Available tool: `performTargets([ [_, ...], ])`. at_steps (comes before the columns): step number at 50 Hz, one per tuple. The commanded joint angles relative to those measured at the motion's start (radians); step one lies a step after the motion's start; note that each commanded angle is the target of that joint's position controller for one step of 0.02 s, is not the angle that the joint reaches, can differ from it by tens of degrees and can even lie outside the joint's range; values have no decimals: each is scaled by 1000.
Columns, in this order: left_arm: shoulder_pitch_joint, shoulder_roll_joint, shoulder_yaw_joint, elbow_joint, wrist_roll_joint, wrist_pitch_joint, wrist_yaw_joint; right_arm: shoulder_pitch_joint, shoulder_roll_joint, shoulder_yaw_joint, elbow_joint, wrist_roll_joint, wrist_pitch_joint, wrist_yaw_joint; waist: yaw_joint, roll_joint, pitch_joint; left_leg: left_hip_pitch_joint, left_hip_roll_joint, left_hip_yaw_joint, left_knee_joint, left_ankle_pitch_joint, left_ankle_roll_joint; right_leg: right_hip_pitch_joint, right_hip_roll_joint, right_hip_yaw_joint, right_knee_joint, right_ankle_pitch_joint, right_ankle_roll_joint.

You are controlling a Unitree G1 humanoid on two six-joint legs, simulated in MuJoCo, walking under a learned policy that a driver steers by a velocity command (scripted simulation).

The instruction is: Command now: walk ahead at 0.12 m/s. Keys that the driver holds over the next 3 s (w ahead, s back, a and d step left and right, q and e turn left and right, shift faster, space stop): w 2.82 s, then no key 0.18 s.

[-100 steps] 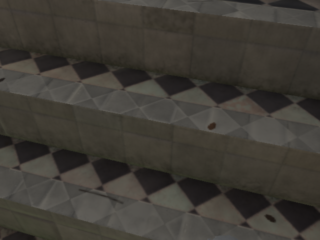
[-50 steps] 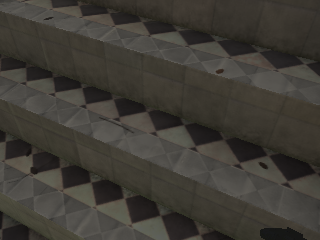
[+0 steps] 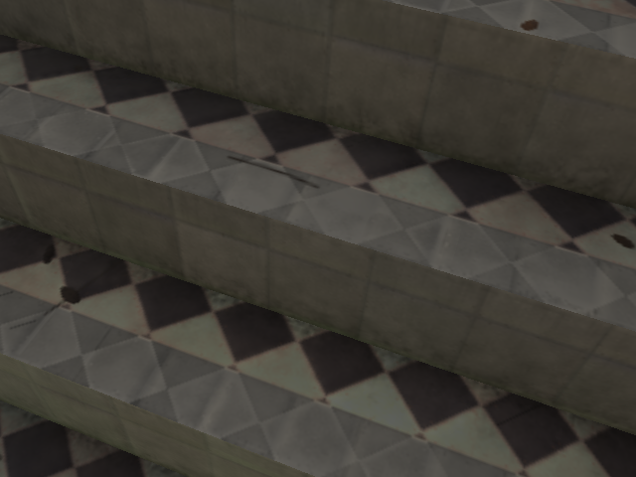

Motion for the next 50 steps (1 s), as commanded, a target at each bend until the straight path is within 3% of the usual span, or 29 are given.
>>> performTargets([
  [1, -97, -58, -20, -60, 2, -15, -8, 142, -74, -21, 23, -3, -8, 0, -25, 23, -58, 257, 238, -194, -84, 280, 113, -187, -49, -47, -40, 47, -28],
  [6, -136, -42, -17, -80, -4, -52, -4, 264, -153, -50, 82, -9, -48, 8, -94, 34, -33, 386, 369, -460, -177, -72, 209, -512, -17, -11, 313, 93, -54],
  [8, -138, -38, -10, -106, -6, -73, -12, 269, -129, -46, 103, -8, -78, 9, -89, 35, -49, 481, 395, -507, -169, -69, 222, -619, -14, 53, 460, 138, -78],
  [12, -233, -76, -38, -197, -21, -79, -26, 224, -64, -31, 141, -6, -80, -7, -43, 77, 0, 375, 382, -413, -203, -102, 177, -657, -42, 64, 497, 28, -113],
  [15, -272, -75, -52, -214, -3, -65, -12, 150, -121, -44, 125, -32, -61, -7, -13, 86, 17, 134, 358, -270, -269, -98, 147, -520, -68, -4, 304, 101, -108],
  [17, -249, -114, -80, -215, -9, -52, 5, 51, -153, -55, 108, -12, -14, -7, 77, 170, 10, -99, 278, -96, -368, -12, 99, -154, -35, -127, -43, -80, -130],
  [18, -285, -80, -74, -202, -4, -47, 12, 81, -140, -58, 108, 4, -3, 0, 50, 159, 14, -239, 240, -27, -404, 118, 103, 109, 12, -209, -205, -163, -135],
  [20, -239, 2, -25, -186, 2, -42, 9, 201, -82, -33, 114, 9, -22, 4, 24, 214, -71, -184, 149, 6, -199, 1122, 139, 419, 164, -278, -319, -277, -138],
  [22, 122, 130, 34, -110, 14, -31, 39, 253, -221, -56, 109, 22, -69, 15, 148, 97, -327, -160, 133, -23, 194, 1466, 106, 690, 58, 131, -677, -487, -215],
  [23, 217, 207, 62, -37, 23, -12, 52, 268, -168, -46, 110, 14, -91, 38, 109, -141, -433, -199, 96, 0, 342, 1105, 124, 746, 25, 216, -748, -548, -218],
  [24, 198, 213, 70, 22, 23, 22, 44, 210, -99, -40, 79, 39, -111, 56, 61, -312, -438, -243, 69, -13, 587, 405, 134, 681, -21, 282, -845, -503, -230],
  [25, 123, 175, 66, -6, 66, 32, 26, 113, -59, -40, 20, 78, -120, 61, 54, -386, -465, -378, 12, -151, 1121, 9, 76, 607, -81, 438, -945, -720, -260],
  [27, -112, 72, 40, -27, 47, 30, -29, -101, 39, -25, -89, 92, -96, 64, -19, -228, -198, -486, -36, -192, 1390, -151, -9, 254, 8, 108, -914, -493, -167],
  [28, -230, 96, 46, -55, 36, 36, -25, -15, 22, -22, -101, 82, -69, 40, -99, -282, -92, -421, -62, -113, 1429, -137, -61, -10, -40, 138, -1019, -668, -159],
  [30, -289, 94, 39, -88, 19, 23, -6, 87, -75, -33, -91, 61, -35, 24, -118, -236, 64, -269, -63, -73, 1466, -112, -128, -264, -81, 190, -1049, -700, -191],
  [34, -292, 130, 52, -121, 23, -10, 38, 132, -105, -22, -105, 65, 0, 3, -103, -149, 106, -123, 7, -172, 1195, -106, -59, -396, -109, 260, -905, -672, -198],
  [36, -400, 112, 48, -187, -6, -9, 63, 199, -77, -7, -100, 34, 12, 5, -156, -47, 139, 38, 51, -102, 499, 29, 44, -433, -36, 113, -709, -532, -120],
  [37, -422, 20, 18, -245, -24, 1, 81, 200, -62, 9, -69, -26, 20, 11, -129, -25, 196, 76, -1, 115, 100, 179, 59, -414, 80, -85, -582, -387, -51],
  [38, -316, -29, 5, -246, -26, 17, 80, 152, -8, 8, -53, 6, 11, 23, -88, 106, 148, 27, 44, 115, 33, 268, 102, -265, 69, -116, -242, -387, -122],
  [39, -217, -112, -10, -261, -24, 21, 75, 14, 1, 28, -98, -10, 5, 40, 15, 238, 130, -14, 95, 33, 22, 206, 126, -316, 161, -130, 296, -380, -114],
  [40, -66, -158, -2, -251, -12, 5, 55, -231, 14, 86, -202, -92, -26, 65, 170, 163, 32, -55, 65, -78, 366, 340, -18, -382, 247, 68, 734, -267, -59],
  [41, 75, -101, -7, -248, -48, -35, 49, -135, -137, 33, -200, -74, -45, 78, 212, 101, -52, -96, 243, -269, 230, 515, -47, -371, 208, 133, 893, -117, -35],
  [42, 136, -132, -49, -275, -83, -49, 67, 27, -421, -47, -162, -25, -27, 78, 207, 189, -34, -28, 507, -622, -103, -115, 107, -575, 145, 66, 889, -84, 21],
  [43, -211, -98, -68, -345, -77, -55, 70, 45, -343, -63, -166, 27, -64, 48, 64, 166, 221, -196, 474, -887, -248, -565, 117, -629, -8, 154, 718, 74, -4],
  [44, -396, 55, -23, -350, -9, -51, 67, 71, -218, -26, -170, -23, -94, 15, -25, -50, 248, -163, 346, -898, -156, -517, 78, -622, -10, 105, 475, 266, -13],
  [46, -377, 84, 14, -311, 34, -32, 47, 133, -102, 11, -209, -41, -124, -20, -69, -36, 87, -7, 218, -622, 40, -72, 132, -421, 37, -11, 322, 258, -9],
  [47, -219, 91, 35, -309, 15, -8, 38, -53, -183, -1, -237, -58, -148, -33, 64, 160, -49, -94, 218, -602, 60, 403, 177, -147, 81, -150, 356, 207, 37],
  [48, -203, 150, 62, -295, -11, 6, 47, -67, -162, 0, -268, -44, -158, -32, 37, 116, -82, -214, 168, -613, 99, 508, 162, 76, 70, -119, 210, 232, 41],
  [50, -38, 169, 82, -304, -16, 19, 58, -282, -192, -14, -321, -11, -135, -36, 196, 177, -145, -253, 64, -391, 252, 659, 84, 441, 68, -117, -570, 179, -15],
])
Next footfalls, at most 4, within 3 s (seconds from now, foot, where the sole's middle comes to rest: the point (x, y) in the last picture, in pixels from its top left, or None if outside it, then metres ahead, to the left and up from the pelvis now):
0.48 right None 0.15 -0.27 -0.54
0.78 left None -0.03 0.02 -0.80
1.08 right None -0.19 -0.16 -0.79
1.50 left None -0.23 0.18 -1.01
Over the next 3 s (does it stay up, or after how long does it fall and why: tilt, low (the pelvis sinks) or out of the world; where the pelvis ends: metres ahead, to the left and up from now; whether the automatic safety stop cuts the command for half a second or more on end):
stays up -0.36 0.02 -0.30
